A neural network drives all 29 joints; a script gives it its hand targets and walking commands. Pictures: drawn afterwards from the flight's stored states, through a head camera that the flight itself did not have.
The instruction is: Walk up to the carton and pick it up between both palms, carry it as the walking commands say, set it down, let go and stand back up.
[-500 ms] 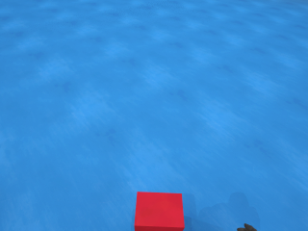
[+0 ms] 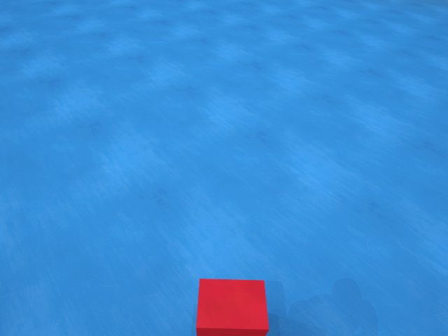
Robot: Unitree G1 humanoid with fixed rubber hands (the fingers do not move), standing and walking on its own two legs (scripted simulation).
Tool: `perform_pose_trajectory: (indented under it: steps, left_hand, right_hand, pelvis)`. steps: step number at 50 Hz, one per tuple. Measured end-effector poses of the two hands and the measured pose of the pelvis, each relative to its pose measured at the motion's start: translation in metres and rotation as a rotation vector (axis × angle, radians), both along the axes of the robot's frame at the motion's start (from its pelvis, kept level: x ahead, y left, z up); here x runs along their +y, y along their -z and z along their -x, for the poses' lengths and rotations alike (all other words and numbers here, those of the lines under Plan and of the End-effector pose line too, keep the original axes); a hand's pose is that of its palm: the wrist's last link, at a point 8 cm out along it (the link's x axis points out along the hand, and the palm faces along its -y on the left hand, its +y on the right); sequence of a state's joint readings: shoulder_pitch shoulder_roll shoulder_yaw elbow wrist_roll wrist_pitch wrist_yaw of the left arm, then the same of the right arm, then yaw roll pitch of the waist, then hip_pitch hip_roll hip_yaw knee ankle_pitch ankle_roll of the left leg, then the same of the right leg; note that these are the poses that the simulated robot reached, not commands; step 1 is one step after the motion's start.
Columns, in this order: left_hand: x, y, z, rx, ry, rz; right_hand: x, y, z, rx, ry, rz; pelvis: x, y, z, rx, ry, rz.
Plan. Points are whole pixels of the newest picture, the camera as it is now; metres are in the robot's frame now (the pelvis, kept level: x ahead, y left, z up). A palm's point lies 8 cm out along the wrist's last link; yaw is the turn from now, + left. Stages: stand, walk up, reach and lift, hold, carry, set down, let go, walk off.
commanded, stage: stand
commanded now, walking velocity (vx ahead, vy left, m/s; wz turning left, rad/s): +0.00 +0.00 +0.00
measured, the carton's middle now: (229, 316) +0.35 -0.04 -0.62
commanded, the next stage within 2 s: none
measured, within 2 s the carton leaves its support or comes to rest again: neither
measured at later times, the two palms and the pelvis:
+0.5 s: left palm out of the picture -0.07 +0.22 -0.15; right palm out of the picture -0.07 -0.22 -0.13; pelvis -0.02 +0.00 +0.00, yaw -1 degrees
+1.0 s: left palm out of the picture -0.08 +0.23 -0.15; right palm out of the picture -0.09 -0.19 -0.14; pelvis -0.03 +0.02 +0.00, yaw -1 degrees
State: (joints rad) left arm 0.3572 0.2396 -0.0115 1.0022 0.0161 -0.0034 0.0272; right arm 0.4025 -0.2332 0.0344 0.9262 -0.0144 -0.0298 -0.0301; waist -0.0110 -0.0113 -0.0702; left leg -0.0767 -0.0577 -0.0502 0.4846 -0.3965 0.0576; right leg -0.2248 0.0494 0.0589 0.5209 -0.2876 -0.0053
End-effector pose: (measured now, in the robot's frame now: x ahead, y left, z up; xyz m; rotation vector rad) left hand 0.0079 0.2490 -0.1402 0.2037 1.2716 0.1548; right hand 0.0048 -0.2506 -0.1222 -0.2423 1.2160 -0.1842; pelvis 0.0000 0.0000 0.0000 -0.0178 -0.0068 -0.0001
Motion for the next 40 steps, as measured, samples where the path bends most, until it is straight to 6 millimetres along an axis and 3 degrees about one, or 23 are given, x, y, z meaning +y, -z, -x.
perform_pose_trajectory:
  steps: [6, 13, 27, 40]
  left_hand:
    - [-0.009, 0.006, 0.036, 0.102, -0.020, 0.015]
    - [-0.018, 0.008, 0.058, 0.160, -0.030, 0.039]
    - [-0.034, 0.013, 0.079, 0.204, -0.012, 0.089]
    - [-0.026, 0.013, 0.094, 0.247, -0.017, 0.083]
  right_hand:
    - [0.012, 0.007, 0.024, 0.082, 0.012, -0.015]
    - [0.020, 0.011, 0.043, 0.131, 0.011, -0.037]
    - [0.031, 0.013, 0.078, 0.207, 0.037, -0.054]
    - [0.046, 0.013, 0.094, 0.223, 0.055, -0.067]
  pelvis:
    - [0.000, -0.001, 0.004, -0.015, 0.005, 0.000]
    - [0.002, -0.002, 0.011, -0.027, 0.005, -0.002]
    - [0.004, -0.003, 0.027, -0.042, 0.011, -0.001]
    - [0.013, -0.004, 0.034, -0.040, 0.017, -0.002]
